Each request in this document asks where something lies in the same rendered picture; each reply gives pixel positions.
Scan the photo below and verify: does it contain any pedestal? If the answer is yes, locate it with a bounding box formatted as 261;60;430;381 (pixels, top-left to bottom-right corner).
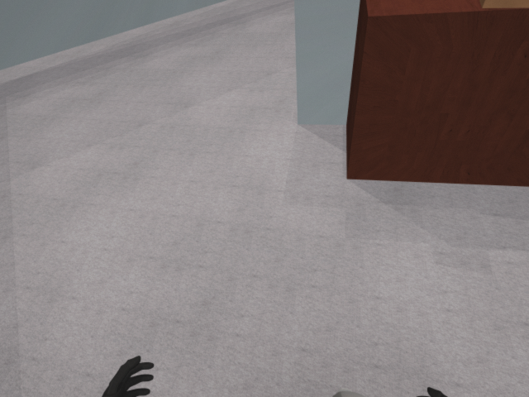
346;0;529;187

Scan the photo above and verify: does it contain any left robot hand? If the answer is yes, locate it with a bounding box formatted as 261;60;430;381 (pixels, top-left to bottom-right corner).
102;356;154;397

